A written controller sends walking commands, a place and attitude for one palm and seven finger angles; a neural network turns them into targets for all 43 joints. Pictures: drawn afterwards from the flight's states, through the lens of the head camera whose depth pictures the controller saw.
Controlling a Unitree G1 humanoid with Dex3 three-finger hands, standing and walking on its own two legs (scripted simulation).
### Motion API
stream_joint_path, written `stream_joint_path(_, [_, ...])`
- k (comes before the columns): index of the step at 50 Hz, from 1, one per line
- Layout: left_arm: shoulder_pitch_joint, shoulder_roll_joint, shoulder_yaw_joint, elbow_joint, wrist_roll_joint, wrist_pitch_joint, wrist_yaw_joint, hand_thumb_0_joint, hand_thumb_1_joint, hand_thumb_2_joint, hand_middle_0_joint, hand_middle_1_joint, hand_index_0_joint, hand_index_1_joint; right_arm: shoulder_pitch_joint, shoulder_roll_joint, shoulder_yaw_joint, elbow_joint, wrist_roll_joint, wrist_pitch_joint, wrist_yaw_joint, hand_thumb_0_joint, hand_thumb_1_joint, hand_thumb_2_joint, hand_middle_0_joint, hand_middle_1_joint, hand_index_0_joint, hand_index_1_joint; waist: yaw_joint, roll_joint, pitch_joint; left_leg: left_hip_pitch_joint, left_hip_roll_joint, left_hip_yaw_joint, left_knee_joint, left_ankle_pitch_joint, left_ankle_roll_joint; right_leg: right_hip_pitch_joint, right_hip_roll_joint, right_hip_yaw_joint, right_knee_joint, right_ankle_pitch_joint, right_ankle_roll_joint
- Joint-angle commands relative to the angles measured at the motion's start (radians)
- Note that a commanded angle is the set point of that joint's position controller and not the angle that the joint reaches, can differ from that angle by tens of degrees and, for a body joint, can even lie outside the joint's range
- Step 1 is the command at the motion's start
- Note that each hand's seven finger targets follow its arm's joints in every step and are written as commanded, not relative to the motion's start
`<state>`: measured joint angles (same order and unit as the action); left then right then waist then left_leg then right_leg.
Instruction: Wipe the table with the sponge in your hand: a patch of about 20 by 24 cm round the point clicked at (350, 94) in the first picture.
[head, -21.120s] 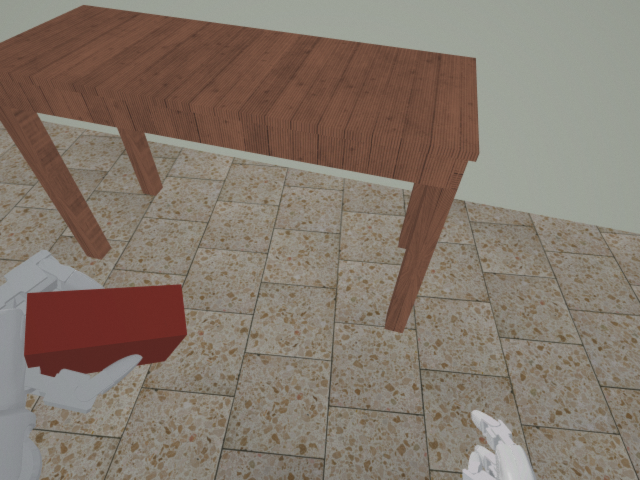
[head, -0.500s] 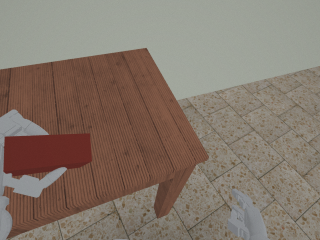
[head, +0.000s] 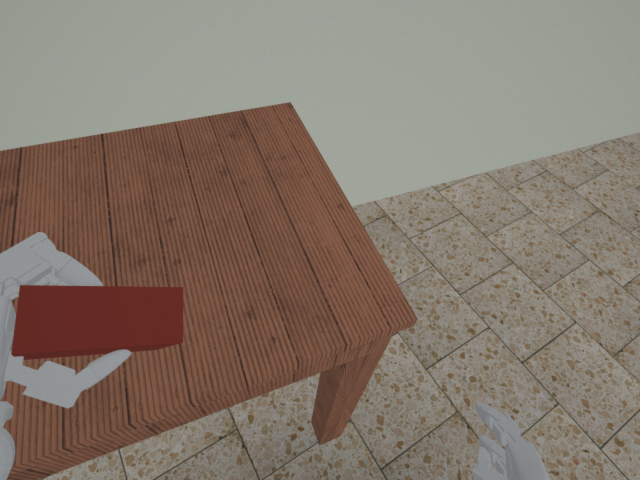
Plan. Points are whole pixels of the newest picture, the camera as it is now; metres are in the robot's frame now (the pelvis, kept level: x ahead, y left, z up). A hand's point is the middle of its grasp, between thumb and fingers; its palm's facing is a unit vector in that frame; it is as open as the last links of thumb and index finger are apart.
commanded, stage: come to a stop and stand still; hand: left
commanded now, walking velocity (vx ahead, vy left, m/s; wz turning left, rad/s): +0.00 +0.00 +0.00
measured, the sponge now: (124, 323) +0.23 +0.21 +0.12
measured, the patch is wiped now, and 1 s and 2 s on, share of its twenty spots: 0.00 0.00 0.00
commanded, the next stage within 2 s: look again from close up in 0.40 s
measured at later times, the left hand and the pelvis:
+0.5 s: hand (33, 347) +0.19 +0.26 +0.15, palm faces +0.42 -0.83 -0.38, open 9.4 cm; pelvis -0.02 +0.00 +0.00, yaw +2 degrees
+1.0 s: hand out of the picture +0.22 +0.28 +0.19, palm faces +0.45 -0.76 -0.47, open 9.4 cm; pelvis -0.02 -0.01 +0.00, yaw +2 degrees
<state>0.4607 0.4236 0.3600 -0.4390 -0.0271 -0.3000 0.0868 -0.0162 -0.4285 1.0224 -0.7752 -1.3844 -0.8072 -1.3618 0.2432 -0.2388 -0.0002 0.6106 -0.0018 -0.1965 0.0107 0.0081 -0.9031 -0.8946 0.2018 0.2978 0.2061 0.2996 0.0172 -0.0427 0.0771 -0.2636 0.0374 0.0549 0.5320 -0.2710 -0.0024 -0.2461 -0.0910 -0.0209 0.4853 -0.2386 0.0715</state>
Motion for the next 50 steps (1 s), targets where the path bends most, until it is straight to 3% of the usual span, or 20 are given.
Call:
stream_joint_path(1, [-0.161, 0.240, 0.188, -0.247, -0.026, -0.046, 0.055, 0.000, 0.100, 1.300, -1.200, -1.600, -1.200, -1.600, -0.097, -0.123, -0.052, -0.146, 0.005, -0.046, -0.022, 0.000, -0.900, -0.900, 0.200, 0.300, 0.200, 0.300, 0.009, 0.104, -0.189, 0.039, 0.018, -0.072, -0.105, 0.202, 0.021, 0.118, 0.001, -0.002, -0.036, 0.230, -0.079])
stream_joint_path(6, [-0.131, 0.212, 0.149, -0.338, -0.030, -0.033, 0.062, 0.000, 0.100, 1.300, -1.200, -1.600, -1.200, -1.600, -0.110, -0.116, -0.055, -0.141, 0.013, -0.059, -0.015, 0.000, -0.900, -0.900, 0.200, 0.300, 0.200, 0.300, 0.011, 0.180, -0.208, 0.058, 0.026, -0.094, -0.097, 0.240, 0.025, 0.131, -0.001, -0.015, -0.032, 0.216, -0.076])
stream_joint_path(10, [-0.065, 0.142, 0.122, -0.317, -0.030, -0.023, 0.063, 0.000, 0.100, 1.300, -1.200, -1.600, -1.200, -1.600, -0.117, -0.105, -0.060, -0.132, 0.014, -0.059, -0.011, 0.000, -0.900, -0.900, 0.200, 0.300, 0.200, 0.300, 0.007, 0.140, -0.207, 0.072, 0.039, -0.103, -0.108, 0.248, 0.024, 0.118, 0.006, -0.025, -0.040, 0.203, -0.073])
stream_joint_path(14, [-0.047, 0.149, 0.145, -0.217, -0.030, 0.001, 0.063, 0.000, 0.100, 1.300, -1.200, -1.600, -1.200, -1.600, -0.140, -0.109, -0.064, -0.131, 0.020, -0.045, -0.017, 0.000, -0.900, -0.900, 0.200, 0.300, 0.200, 0.300, 0.000, 0.115, -0.161, 0.064, 0.032, -0.089, -0.123, 0.136, 0.018, 0.083, 0.007, 0.005, -0.080, 0.151, -0.076])
stream_joint_path(15, [-0.074, 0.096, 0.102, -0.233, -0.030, 0.001, 0.056, 0.000, 0.100, 1.300, -1.200, -1.600, -1.200, -1.600, -0.126, -0.098, -0.059, -0.137, 0.015, -0.033, -0.018, 0.000, -0.900, -0.900, 0.200, 0.300, 0.200, 0.300, -0.004, 0.093, -0.161, 0.043, 0.036, -0.089, -0.135, 0.125, 0.017, 0.104, 0.008, -0.014, -0.083, 0.146, -0.074])
stream_joint_path(19, [-0.101, 0.137, 0.128, -0.220, -0.023, 0.024, 0.059, 0.000, 0.100, 1.300, -1.200, -1.600, -1.200, -1.600, -0.160, -0.100, -0.054, -0.149, 0.020, -0.024, -0.027, 0.000, -0.900, -0.900, 0.200, 0.300, 0.200, 0.300, -0.005, 0.093, -0.144, 0.054, 0.032, -0.081, -0.143, 0.046, 0.018, 0.084, 0.011, 0.010, -0.114, 0.099, -0.075])
stream_joint_path(20, [-0.121, 0.091, 0.086, -0.254, -0.024, 0.022, 0.053, 0.000, 0.100, 1.300, -1.200, -1.600, -1.200, -1.600, -0.151, -0.089, -0.048, -0.159, 0.012, -0.016, -0.028, 0.000, -0.900, -0.900, 0.200, 0.300, 0.200, 0.300, -0.007, 0.087, -0.157, 0.041, 0.035, -0.081, -0.148, 0.052, 0.021, 0.111, 0.012, -0.003, -0.113, 0.109, -0.074])
stream_joint_path(24, [-0.119, 0.149, 0.131, -0.283, -0.017, 0.043, 0.063, 0.000, 0.100, 1.300, -1.200, -1.600, -1.200, -1.600, -0.173, -0.097, -0.045, -0.170, 0.017, -0.017, -0.033, 0.000, -0.900, -0.900, 0.200, 0.300, 0.200, 0.300, -0.003, 0.109, -0.166, 0.055, 0.035, -0.084, -0.150, 0.060, 0.018, 0.124, 0.017, 0.005, -0.116, 0.110, -0.073])
stream_joint_path(25, [-0.126, 0.090, 0.079, -0.298, -0.021, 0.041, 0.057, 0.000, 0.100, 1.300, -1.200, -1.600, -1.200, -1.600, -0.167, -0.081, -0.038, -0.177, 0.013, -0.011, -0.033, 0.000, -0.900, -0.900, 0.200, 0.300, 0.200, 0.300, -0.008, 0.114, -0.160, 0.040, 0.038, -0.079, -0.156, 0.054, 0.020, 0.133, 0.014, -0.005, -0.120, 0.111, -0.073])
stream_joint_path(29, [-0.085, 0.152, 0.140, -0.294, -0.017, 0.050, 0.067, 0.000, 0.100, 1.300, -1.200, -1.600, -1.200, -1.600, -0.170, -0.094, -0.044, -0.176, 0.018, -0.014, -0.037, 0.000, -0.900, -0.900, 0.200, 0.300, 0.200, 0.300, -0.003, 0.139, -0.165, 0.047, 0.038, -0.087, -0.155, 0.069, 0.017, 0.141, 0.018, 0.000, -0.120, 0.118, -0.073])
stream_joint_path(30, [-0.100, 0.088, 0.085, -0.306, -0.021, 0.046, 0.060, 0.000, 0.100, 1.300, -1.200, -1.600, -1.200, -1.600, -0.157, -0.082, -0.037, -0.179, 0.013, -0.007, -0.036, 0.000, -0.900, -0.900, 0.200, 0.300, 0.200, 0.300, -0.009, 0.123, -0.160, 0.027, 0.040, -0.087, -0.162, 0.067, 0.017, 0.155, 0.018, -0.011, -0.121, 0.118, -0.074])
stream_joint_path(34, [-0.061, 0.135, 0.131, -0.271, -0.018, 0.053, 0.066, 0.000, 0.100, 1.300, -1.200, -1.600, -1.200, -1.600, -0.159, -0.097, -0.045, -0.171, 0.018, -0.006, -0.041, 0.000, -0.900, -0.900, 0.200, 0.300, 0.200, 0.300, -0.006, 0.136, -0.149, 0.042, 0.041, -0.087, -0.157, 0.066, 0.015, 0.135, 0.018, 0.002, -0.131, 0.109, -0.075])
stream_joint_path(35, [-0.065, 0.086, 0.088, -0.279, -0.021, 0.049, 0.058, 0.000, 0.100, 1.300, -1.200, -1.600, -1.200, -1.600, -0.150, -0.085, -0.041, -0.175, 0.014, -0.001, -0.040, 0.000, -0.900, -0.900, 0.200, 0.300, 0.200, 0.300, -0.009, 0.119, -0.151, 0.032, 0.044, -0.081, -0.158, 0.067, 0.019, 0.145, 0.017, -0.005, -0.133, 0.115, -0.074])
stream_joint_path(43, [-0.083, 0.105, 0.095, -0.299, -0.019, 0.052, 0.056, 0.000, 0.100, 1.300, -1.200, -1.600, -1.200, -1.600, -0.147, -0.093, -0.046, -0.178, 0.019, -0.005, -0.046, 0.000, -0.900, -0.900, 0.200, 0.300, 0.200, 0.300, -0.008, 0.102, -0.140, 0.036, 0.044, -0.078, -0.152, 0.053, 0.020, 0.137, 0.015, 0.006, -0.136, 0.099, -0.074])
stream_joint_path(44, [-0.957, 0.922, 0.387, -0.555, -0.004, -0.101, 0.068, 0.000, 0.100, 1.300, -1.200, -1.600, -1.200, -1.600, 0.032, -0.132, 0.109, -0.280, 0.077, 0.034, -0.139, 0.000, -0.900, -0.900, 0.200, 0.300, 0.200, 0.300, -0.043, 0.286, -0.208, -0.043, 0.017, -0.093, -0.172, -0.097, 0.048, 0.209, 0.098, -0.020, -0.027, -0.052, -0.004])
stream_joint_path(45, [-0.596, 0.408, 0.325, -0.020, 0.104, 0.098, 0.018, 0.000, 0.100, 1.300, -1.200, -1.600, -1.200, -1.600, -0.096, -0.091, -0.064, -0.146, -0.041, 0.013, -0.109, 0.000, -0.900, -0.900, 0.200, 0.300, 0.200, 0.300, 0.072, 0.312, -0.336, 0.144, -0.040, -0.030, -0.105, 0.174, -0.022, 0.154, 0.107, -0.058, 0.052, 0.088, -0.111])
stream_joint_path(46, [-0.468, 0.218, 0.082, -0.012, 0.028, 0.149, -0.003, 0.000, 0.100, 1.300, -1.200, -1.600, -1.200, -1.600, -0.096, -0.119, -0.033, -0.157, -0.015, -0.001, -0.051, 0.000, -0.900, -0.900, 0.200, 0.300, 0.200, 0.300, 0.036, 0.237, -0.285, 0.136, -0.045, -0.045, -0.105, 0.364, -0.051, 0.100, 0.117, -0.098, 0.010, 0.161, -0.114])
stream_joint_path(47, [-0.406, 0.256, 0.188, -0.020, 0.000, 0.189, -0.028, 0.000, 0.100, 1.300, -1.200, -1.600, -1.200, -1.600, -0.100, -0.158, -0.059, -0.114, -0.011, -0.002, -0.043, 0.000, -0.900, -0.900, 0.200, 0.300, 0.200, 0.300, 0.067, 0.194, -0.311, 0.178, -0.024, -0.020, -0.114, 0.331, -0.047, 0.101, 0.119, -0.085, -0.021, 0.179, -0.098])
stream_joint_path(49, [-0.208, 0.116, 0.056, 0.041, -0.041, 0.302, -0.082, 0.000, 0.100, 1.300, -1.200, -1.600, -1.200, -1.600, -0.183, -0.144, -0.030, -0.133, 0.026, 0.006, -0.029, 0.000, -0.900, -0.900, 0.200, 0.300, 0.200, 0.300, 0.077, 0.140, -0.198, 0.105, -0.030, -0.012, -0.134, 0.223, -0.034, 0.100, 0.117, -0.101, -0.033, 0.152, -0.096])
stream_joint_path(50, [-0.220, 0.117, 0.018, -0.091, -0.025, 0.318, -0.099, 0.000, 0.100, 1.300, -1.200, -1.600, -1.200, -1.600, -0.197, -0.144, -0.024, -0.141, 0.030, 0.006, -0.021, 0.000, -0.900, -0.900, 0.200, 0.300, 0.200, 0.300, 0.071, 0.118, -0.151, 0.075, -0.027, -0.016, -0.160, 0.179, -0.024, 0.088, 0.103, -0.108, -0.046, 0.149, -0.091])
